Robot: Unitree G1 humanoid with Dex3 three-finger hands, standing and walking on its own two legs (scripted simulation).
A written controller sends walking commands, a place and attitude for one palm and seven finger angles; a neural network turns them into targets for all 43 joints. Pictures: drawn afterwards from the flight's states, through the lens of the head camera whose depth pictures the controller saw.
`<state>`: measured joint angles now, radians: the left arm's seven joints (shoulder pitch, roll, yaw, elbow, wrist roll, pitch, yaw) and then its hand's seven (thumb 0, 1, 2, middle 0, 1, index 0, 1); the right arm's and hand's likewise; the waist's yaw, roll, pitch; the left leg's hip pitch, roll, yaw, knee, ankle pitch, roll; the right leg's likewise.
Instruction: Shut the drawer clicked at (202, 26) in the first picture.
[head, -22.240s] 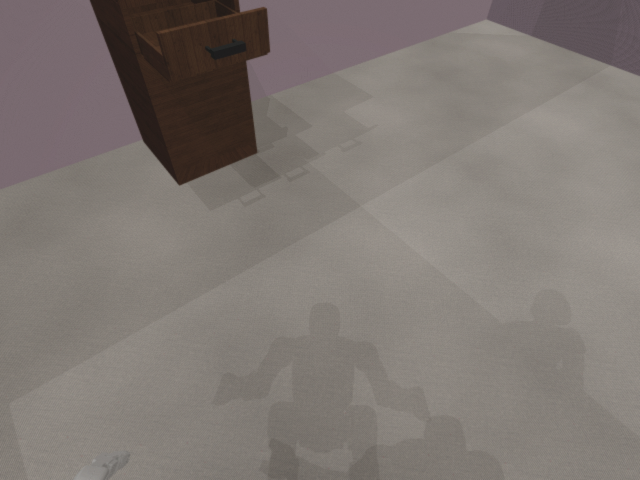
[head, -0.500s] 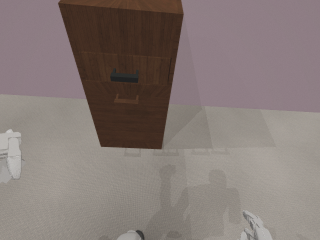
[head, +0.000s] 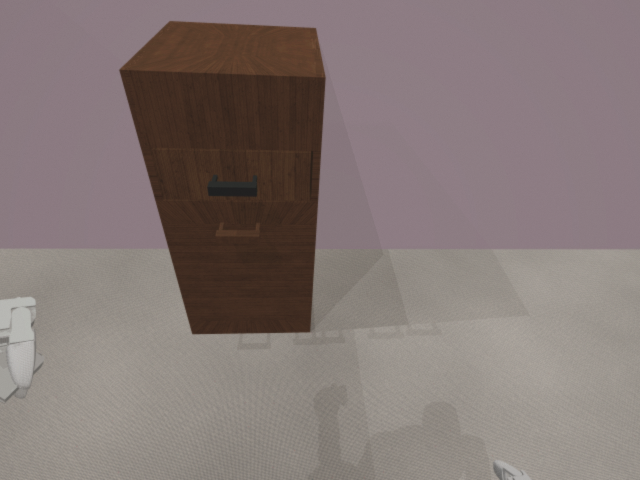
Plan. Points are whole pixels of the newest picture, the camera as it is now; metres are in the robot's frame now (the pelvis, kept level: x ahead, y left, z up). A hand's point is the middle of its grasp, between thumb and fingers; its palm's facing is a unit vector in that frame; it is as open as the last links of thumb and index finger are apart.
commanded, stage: stop stepping back and stand still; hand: left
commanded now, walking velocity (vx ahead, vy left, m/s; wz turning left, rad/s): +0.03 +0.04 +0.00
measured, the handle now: (234, 183) +0.82 +0.26 -0.07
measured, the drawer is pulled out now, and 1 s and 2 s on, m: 0.00 0.00 0.00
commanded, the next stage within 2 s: let the arm hang, fingers relaxed in 0.56 s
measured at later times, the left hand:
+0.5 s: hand (5, 410) +0.13 +0.27 +0.17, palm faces +0.47 -0.77 -0.42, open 3.2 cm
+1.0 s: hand out of the picture -0.03 +0.22 -0.15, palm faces -0.02 -0.98 -0.21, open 3.3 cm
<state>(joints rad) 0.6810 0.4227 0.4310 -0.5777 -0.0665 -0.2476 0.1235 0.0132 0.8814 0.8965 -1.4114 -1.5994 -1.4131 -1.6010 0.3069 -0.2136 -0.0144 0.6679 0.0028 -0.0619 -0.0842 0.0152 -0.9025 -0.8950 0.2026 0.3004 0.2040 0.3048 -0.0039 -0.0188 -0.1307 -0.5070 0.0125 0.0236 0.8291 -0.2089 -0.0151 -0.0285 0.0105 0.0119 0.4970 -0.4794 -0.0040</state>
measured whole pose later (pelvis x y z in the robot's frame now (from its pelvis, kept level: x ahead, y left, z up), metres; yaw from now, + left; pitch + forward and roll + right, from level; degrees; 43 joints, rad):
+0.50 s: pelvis -0.04 +0.01 +0.01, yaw +1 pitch +0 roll +0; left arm 0.61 0.32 0.36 -0.45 -0.04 -0.19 0.17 0.01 0.88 0.90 -1.41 -1.60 -1.41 -1.60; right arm 0.27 -0.22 0.01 0.67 0.00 -0.08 -0.09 0.02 -0.90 -0.89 0.20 0.30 0.20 0.30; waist 0.01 0.03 -0.04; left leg -0.31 0.03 0.02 0.61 -0.27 0.01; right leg -0.22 0.00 -0.08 0.50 -0.28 -0.02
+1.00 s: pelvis -0.09 +0.02 +0.01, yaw +2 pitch -2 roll -1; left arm 0.27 0.24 -0.02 0.83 0.03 0.05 -0.01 0.02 0.90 0.90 -1.03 -1.22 -1.03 -1.22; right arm 0.19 -0.27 0.00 0.91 -0.03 0.03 0.02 0.01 -0.91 -0.89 0.20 0.30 0.20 0.30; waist -0.01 -0.02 0.07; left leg -0.34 0.01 0.01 0.55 -0.19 0.01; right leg -0.29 -0.03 -0.09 0.54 -0.23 -0.01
